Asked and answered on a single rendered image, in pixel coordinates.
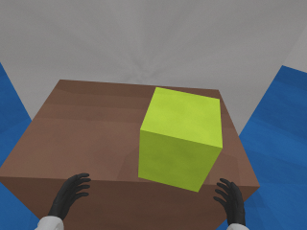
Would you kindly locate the carton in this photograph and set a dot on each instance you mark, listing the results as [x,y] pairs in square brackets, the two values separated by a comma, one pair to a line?
[180,139]

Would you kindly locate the robot left forearm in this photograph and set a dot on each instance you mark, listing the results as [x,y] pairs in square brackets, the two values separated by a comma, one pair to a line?
[50,223]

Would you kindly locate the robot right hand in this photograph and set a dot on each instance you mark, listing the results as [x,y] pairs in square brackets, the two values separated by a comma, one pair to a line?
[234,205]

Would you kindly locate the pedestal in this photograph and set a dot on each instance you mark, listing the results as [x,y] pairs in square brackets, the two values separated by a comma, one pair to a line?
[94,127]

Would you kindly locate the robot left hand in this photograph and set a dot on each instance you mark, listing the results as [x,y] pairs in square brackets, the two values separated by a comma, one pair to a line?
[67,195]

